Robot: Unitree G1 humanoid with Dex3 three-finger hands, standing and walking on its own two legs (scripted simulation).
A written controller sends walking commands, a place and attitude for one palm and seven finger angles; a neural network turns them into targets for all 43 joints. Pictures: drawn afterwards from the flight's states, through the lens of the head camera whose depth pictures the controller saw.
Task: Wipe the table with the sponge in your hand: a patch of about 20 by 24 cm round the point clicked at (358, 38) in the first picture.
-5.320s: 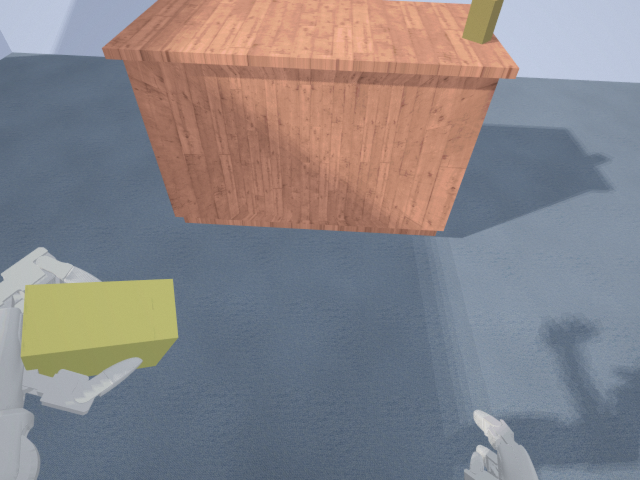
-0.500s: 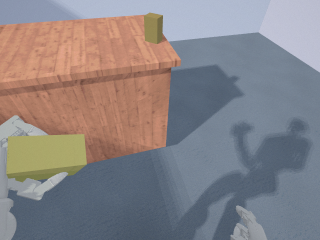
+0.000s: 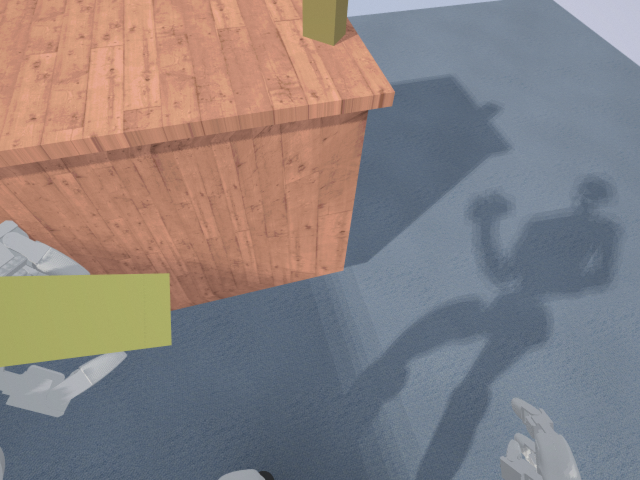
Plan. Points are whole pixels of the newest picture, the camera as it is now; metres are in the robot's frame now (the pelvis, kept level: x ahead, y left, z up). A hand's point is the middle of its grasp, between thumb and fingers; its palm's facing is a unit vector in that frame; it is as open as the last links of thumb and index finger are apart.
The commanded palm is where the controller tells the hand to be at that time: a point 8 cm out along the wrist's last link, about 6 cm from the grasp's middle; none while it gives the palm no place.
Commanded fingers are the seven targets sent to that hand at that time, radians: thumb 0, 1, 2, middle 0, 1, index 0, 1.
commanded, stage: take the last steps up to it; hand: left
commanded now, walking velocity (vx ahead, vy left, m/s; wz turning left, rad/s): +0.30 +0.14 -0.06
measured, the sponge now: (103, 318) +0.23 +0.20 +0.16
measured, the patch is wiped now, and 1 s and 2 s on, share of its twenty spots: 0.00 0.00 0.00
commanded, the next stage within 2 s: come to a stop and stand still in 1.14 s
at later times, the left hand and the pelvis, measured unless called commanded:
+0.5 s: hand (79, 195) +0.35 +0.26 +0.17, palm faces +0.40 -0.78 -0.47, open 9.9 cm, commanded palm +0.29 +0.30 +0.18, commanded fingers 0.00 0.10 1.30 -1.20 -1.60 -1.20 -1.60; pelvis +0.12 +0.02 +0.00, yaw -1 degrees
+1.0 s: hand (83, 109) +0.47 +0.30 +0.18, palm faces +0.36 -0.84 -0.41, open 9.9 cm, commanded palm +0.41 +0.34 +0.18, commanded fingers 0.00 0.10 1.30 -1.20 -1.60 -1.20 -1.60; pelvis +0.23 +0.07 +0.00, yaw -4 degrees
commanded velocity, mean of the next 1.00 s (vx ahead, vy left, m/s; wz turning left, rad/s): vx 0.26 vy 0.11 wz -0.05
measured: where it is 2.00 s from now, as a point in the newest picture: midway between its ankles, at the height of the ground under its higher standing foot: (296, 426)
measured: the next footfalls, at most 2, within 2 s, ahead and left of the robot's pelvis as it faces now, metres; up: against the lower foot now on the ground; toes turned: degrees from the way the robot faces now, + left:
right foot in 0.38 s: +0.19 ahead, -0.06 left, +0.00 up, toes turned -12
left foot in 0.78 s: +0.29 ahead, +0.21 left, +0.00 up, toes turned +7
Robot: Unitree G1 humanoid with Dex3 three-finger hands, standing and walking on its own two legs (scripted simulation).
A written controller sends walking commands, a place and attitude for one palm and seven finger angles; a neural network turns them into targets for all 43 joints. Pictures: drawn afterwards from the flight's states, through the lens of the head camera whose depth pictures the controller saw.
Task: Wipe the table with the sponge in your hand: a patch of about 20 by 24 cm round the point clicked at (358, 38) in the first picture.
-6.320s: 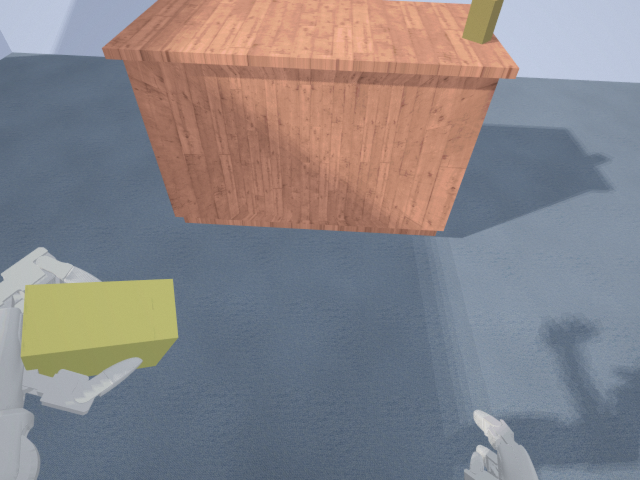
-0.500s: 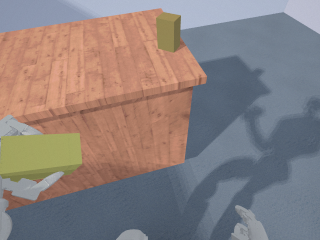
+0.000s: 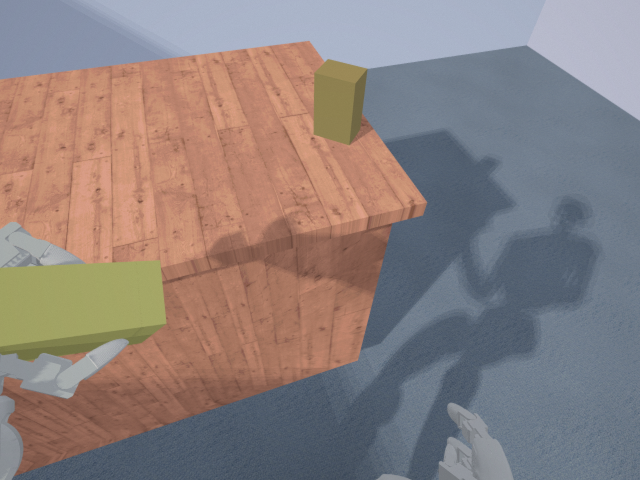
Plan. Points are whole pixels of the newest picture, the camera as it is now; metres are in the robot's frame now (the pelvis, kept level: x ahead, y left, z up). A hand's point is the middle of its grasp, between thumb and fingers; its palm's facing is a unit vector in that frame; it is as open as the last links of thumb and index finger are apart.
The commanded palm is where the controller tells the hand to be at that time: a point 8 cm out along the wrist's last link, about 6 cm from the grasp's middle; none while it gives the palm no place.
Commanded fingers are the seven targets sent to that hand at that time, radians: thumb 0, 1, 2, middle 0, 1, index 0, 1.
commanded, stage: take the last steps up to it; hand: left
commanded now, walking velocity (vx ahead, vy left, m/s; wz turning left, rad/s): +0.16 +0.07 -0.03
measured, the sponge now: (105, 310) +0.24 +0.21 +0.16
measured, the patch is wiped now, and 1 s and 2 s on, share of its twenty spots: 0.00 0.00 0.00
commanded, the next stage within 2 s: come to a stop and stand still in 0.14 s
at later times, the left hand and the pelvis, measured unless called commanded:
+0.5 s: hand (116, 260) +0.28 +0.21 +0.17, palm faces +0.32 -0.82 -0.48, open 9.9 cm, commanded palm +0.22 +0.27 +0.18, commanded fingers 0.00 0.10 1.30 -1.20 -1.60 -1.20 -1.60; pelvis +0.06 +0.00 +0.00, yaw -1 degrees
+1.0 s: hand (76, 296) +0.24 +0.23 +0.18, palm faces +0.40 -0.82 -0.41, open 9.9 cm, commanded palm +0.17 +0.25 +0.18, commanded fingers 0.00 0.10 1.30 -1.20 -1.60 -1.20 -1.60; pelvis +0.00 -0.02 +0.00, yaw -2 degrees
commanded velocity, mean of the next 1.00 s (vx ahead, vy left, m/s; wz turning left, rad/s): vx -0.02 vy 0.00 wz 0.00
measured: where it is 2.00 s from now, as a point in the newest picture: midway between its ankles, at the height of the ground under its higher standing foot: outside the picture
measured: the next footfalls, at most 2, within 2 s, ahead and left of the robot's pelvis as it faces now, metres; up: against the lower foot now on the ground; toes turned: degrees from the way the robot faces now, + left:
right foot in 0.10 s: +0.09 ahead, -0.09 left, +0.00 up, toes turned -9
left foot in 0.52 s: +0.14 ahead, +0.13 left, +0.00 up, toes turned +5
